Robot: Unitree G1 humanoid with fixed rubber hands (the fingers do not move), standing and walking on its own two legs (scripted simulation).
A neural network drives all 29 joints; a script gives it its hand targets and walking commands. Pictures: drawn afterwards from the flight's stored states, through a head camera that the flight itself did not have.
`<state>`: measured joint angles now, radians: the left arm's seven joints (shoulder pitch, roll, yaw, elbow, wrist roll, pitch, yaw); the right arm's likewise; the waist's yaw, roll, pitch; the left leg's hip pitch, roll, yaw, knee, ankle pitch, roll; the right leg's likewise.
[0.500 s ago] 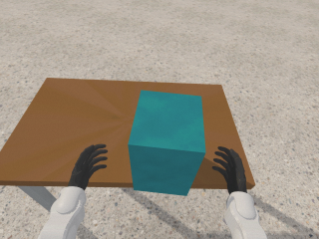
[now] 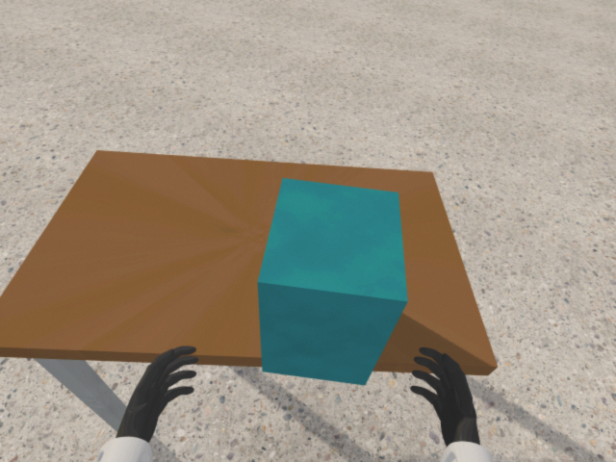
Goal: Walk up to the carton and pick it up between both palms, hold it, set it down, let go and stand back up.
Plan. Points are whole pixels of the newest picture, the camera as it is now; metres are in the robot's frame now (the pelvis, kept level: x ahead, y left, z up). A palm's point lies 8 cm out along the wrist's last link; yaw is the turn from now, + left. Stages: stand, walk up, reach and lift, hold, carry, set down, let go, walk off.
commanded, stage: set down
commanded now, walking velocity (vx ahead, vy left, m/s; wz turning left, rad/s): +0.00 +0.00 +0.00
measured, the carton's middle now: (326, 287) +0.35 -0.02 +0.02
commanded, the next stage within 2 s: let go in 1.08 s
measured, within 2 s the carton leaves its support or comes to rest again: neither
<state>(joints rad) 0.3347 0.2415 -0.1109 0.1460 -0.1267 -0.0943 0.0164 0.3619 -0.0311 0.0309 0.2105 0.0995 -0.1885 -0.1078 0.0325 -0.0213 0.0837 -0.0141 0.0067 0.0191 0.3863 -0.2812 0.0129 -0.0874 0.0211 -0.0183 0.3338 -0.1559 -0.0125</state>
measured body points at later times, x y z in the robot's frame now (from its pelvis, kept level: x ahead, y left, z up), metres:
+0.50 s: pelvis +0.00 -0.01 +0.00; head +0.00 -0.01 +0.45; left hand +0.18 +0.21 -0.06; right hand +0.17 -0.22 -0.06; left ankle -0.04 +0.10 -0.75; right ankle +0.02 -0.12 -0.75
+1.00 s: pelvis +0.01 -0.01 +0.00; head +0.01 +0.00 +0.45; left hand +0.17 +0.22 -0.08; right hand +0.16 -0.22 -0.08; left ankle -0.04 +0.10 -0.75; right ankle +0.02 -0.12 -0.75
